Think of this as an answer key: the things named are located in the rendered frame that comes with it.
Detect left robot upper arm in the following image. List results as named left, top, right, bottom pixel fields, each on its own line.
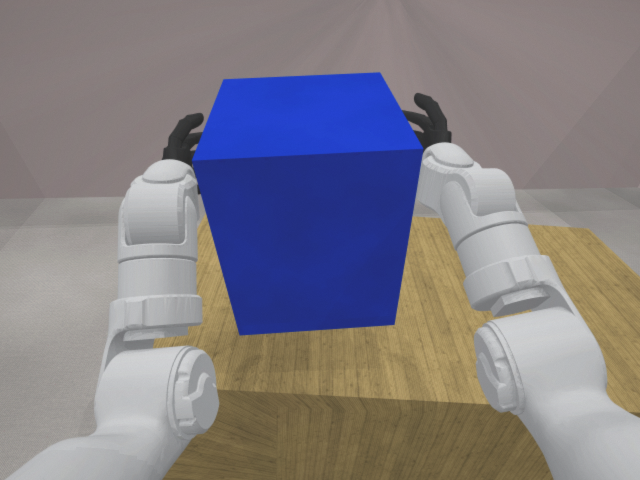
left=5, top=345, right=219, bottom=480

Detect pedestal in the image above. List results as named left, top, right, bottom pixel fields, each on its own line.
left=153, top=213, right=640, bottom=480

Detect robot right hand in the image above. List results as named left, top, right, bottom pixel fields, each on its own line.
left=402, top=93, right=451, bottom=153

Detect robot right forearm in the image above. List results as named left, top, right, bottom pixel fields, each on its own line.
left=416, top=142, right=607, bottom=388

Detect robot left forearm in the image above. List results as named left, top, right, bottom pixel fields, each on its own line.
left=94, top=159, right=203, bottom=425

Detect right robot upper arm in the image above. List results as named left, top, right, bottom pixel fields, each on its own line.
left=474, top=306, right=640, bottom=480

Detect carton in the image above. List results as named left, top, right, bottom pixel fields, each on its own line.
left=192, top=72, right=423, bottom=335

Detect robot left hand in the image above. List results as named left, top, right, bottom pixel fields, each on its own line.
left=162, top=113, right=204, bottom=194

